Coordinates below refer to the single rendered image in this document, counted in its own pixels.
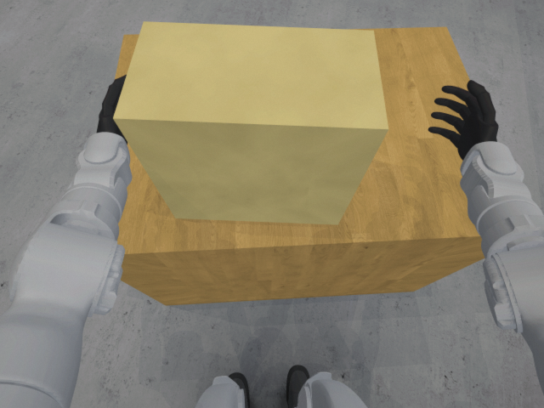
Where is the robot shin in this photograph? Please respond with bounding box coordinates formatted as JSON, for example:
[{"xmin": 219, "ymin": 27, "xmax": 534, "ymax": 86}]
[
  {"xmin": 294, "ymin": 372, "xmax": 332, "ymax": 408},
  {"xmin": 212, "ymin": 376, "xmax": 238, "ymax": 386}
]

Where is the right robot shin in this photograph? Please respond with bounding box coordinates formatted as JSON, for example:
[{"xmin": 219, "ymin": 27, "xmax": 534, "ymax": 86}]
[{"xmin": 294, "ymin": 372, "xmax": 332, "ymax": 408}]

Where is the left robot shin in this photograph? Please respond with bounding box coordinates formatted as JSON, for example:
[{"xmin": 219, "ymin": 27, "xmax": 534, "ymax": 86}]
[{"xmin": 212, "ymin": 376, "xmax": 238, "ymax": 386}]

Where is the pedestal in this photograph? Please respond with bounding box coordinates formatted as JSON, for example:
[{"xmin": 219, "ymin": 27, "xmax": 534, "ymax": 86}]
[{"xmin": 115, "ymin": 27, "xmax": 485, "ymax": 306}]

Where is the carton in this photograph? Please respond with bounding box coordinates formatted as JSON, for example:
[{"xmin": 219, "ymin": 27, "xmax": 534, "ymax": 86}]
[{"xmin": 113, "ymin": 21, "xmax": 388, "ymax": 225}]

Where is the right robot upper arm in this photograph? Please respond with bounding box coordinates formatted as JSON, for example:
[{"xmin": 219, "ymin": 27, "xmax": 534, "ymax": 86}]
[{"xmin": 483, "ymin": 246, "xmax": 544, "ymax": 395}]

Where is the left robot forearm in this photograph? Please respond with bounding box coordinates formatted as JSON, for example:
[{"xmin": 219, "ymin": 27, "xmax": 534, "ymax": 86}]
[{"xmin": 8, "ymin": 132, "xmax": 132, "ymax": 302}]

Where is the left robot upper arm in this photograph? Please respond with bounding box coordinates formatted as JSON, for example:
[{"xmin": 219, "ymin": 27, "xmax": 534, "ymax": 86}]
[{"xmin": 0, "ymin": 223, "xmax": 125, "ymax": 408}]

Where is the right robot hand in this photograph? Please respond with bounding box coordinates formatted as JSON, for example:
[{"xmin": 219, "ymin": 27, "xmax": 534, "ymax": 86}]
[{"xmin": 428, "ymin": 80, "xmax": 499, "ymax": 160}]

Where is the left robot hand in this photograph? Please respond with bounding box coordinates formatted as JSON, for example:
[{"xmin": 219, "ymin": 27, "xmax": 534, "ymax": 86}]
[{"xmin": 97, "ymin": 75, "xmax": 128, "ymax": 144}]

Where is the right robot forearm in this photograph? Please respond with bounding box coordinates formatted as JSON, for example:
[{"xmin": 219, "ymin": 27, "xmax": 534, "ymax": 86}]
[{"xmin": 460, "ymin": 141, "xmax": 544, "ymax": 258}]

